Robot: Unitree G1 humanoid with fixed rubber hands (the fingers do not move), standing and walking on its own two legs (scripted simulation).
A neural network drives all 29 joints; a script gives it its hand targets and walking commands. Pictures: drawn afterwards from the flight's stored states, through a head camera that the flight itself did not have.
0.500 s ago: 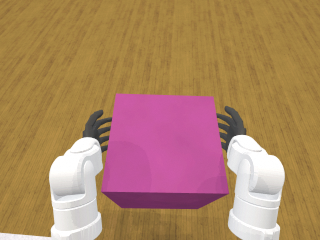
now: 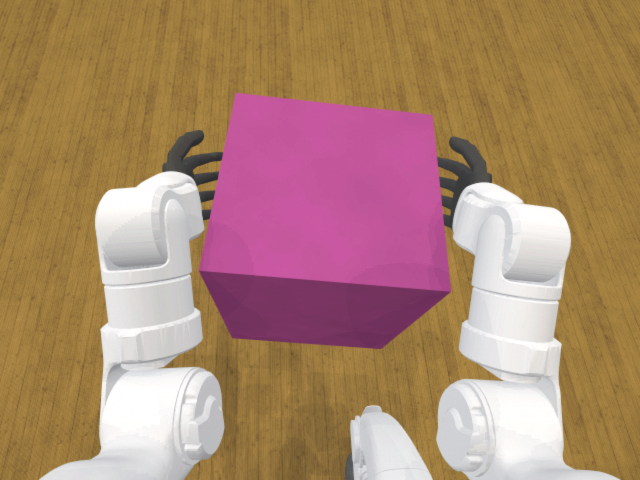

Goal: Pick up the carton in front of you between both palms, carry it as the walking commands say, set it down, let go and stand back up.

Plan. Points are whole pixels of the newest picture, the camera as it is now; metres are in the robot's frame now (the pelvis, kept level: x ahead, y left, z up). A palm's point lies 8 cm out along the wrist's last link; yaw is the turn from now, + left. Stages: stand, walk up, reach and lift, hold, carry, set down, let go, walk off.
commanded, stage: carry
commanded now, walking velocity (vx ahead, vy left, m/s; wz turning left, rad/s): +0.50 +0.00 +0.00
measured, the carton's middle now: (319, 240) +0.40 -0.02 +0.04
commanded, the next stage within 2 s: none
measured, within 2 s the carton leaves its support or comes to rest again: neither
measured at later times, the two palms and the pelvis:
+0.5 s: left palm out of the picture +0.73 +0.17 +0.20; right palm out of the picture +0.76 -0.13 +0.20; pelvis +0.36 -0.01 +0.02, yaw +1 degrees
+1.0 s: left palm out of the picture +1.04 +0.13 +0.23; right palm out of the picture +1.06 -0.17 +0.23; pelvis +0.66 -0.03 +0.07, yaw +0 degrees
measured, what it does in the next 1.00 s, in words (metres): climbs: right foot, then left foot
